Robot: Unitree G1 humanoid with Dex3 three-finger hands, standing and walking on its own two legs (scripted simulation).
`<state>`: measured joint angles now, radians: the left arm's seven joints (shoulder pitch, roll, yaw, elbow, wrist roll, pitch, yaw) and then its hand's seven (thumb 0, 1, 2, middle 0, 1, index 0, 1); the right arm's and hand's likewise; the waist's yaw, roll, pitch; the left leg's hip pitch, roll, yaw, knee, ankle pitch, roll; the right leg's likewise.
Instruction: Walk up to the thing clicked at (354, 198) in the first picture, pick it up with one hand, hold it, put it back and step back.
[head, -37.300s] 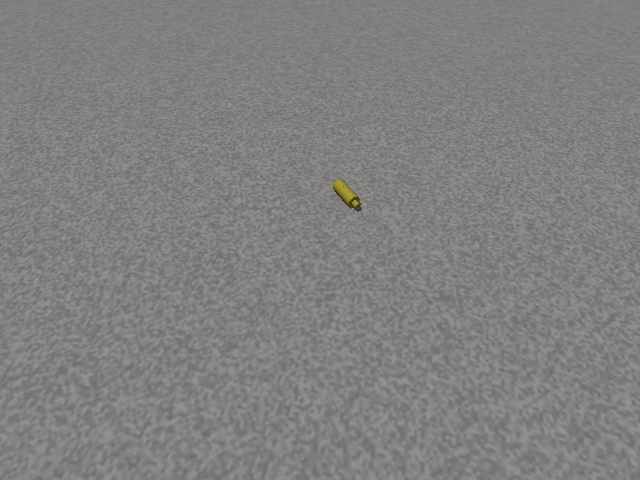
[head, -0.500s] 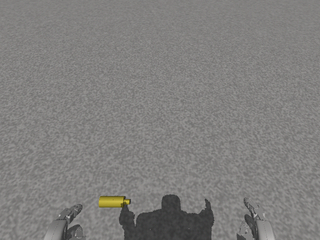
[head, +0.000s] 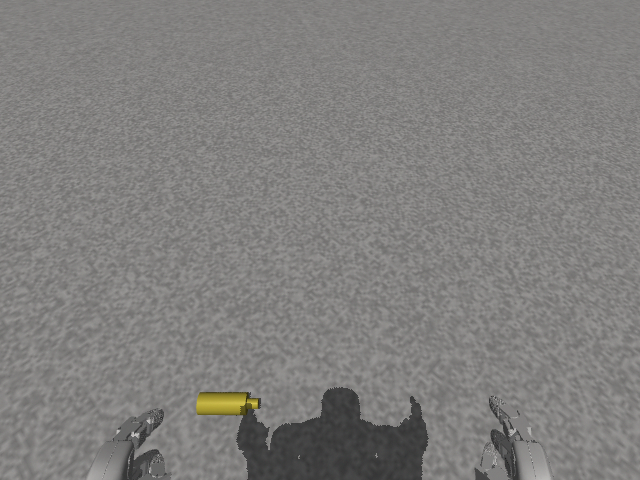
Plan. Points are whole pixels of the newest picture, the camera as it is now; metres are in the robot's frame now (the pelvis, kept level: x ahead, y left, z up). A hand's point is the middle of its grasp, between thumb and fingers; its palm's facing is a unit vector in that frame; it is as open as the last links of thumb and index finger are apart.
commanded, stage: home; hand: left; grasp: from above
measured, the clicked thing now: (228, 403) +0.47 +0.24 -0.68
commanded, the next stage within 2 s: stand in 0.40 s
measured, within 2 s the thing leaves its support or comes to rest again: neither
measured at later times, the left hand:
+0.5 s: hand (166, 475) +0.17 +0.18 -0.05, palm faces +0.04 -0.98 -0.20, open 7.4 cm
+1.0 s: hand out of the picture +0.07 +0.24 -0.10, palm faces +0.05 -0.95 -0.31, open 7.4 cm
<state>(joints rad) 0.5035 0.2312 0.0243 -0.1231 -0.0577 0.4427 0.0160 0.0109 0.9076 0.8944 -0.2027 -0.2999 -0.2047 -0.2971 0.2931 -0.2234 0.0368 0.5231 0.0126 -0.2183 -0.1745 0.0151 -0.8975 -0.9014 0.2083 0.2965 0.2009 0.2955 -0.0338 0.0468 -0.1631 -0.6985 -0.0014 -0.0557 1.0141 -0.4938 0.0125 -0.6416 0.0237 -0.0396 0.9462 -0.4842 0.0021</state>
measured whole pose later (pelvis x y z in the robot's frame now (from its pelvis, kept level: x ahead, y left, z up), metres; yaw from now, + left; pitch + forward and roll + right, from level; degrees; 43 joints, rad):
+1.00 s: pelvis +0.00 +0.01 +0.05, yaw +0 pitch -2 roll +0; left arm 0.21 0.27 0.04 0.95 0.03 0.03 0.03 0.01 0.91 0.89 -0.20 -0.30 -0.21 -0.30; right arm 0.18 -0.28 -0.04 1.01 -0.04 -0.01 -0.02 0.01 -0.90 -0.90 0.21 0.30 0.20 0.30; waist 0.02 0.00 0.05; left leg -0.22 -0.05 -0.02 0.53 -0.28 0.04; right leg -0.19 -0.03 0.00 0.53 -0.30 0.03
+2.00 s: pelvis +0.00 +0.00 +0.07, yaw +0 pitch -3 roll +0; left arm 0.11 0.30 0.02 1.15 0.01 0.00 0.01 0.00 0.91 0.89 -0.21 -0.30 -0.21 -0.30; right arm 0.12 -0.32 -0.01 1.15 -0.02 -0.01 -0.01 0.01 -0.90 -0.90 0.21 0.30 0.20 0.30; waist 0.01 0.01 0.06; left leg -0.10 -0.03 -0.03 0.32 -0.17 0.01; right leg -0.08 -0.01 -0.01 0.32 -0.19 0.01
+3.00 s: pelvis +0.01 -0.01 +0.07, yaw +0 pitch -2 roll +0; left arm 0.11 0.33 0.02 1.14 0.01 -0.01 0.00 0.00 0.91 0.89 -0.20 -0.30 -0.21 -0.30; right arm 0.12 -0.33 0.00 1.15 -0.01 -0.01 -0.01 0.01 -0.90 -0.90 0.21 0.30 0.20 0.30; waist 0.01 0.01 0.05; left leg -0.09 -0.01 -0.03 0.29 -0.17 0.00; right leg -0.08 0.00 -0.01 0.31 -0.19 -0.01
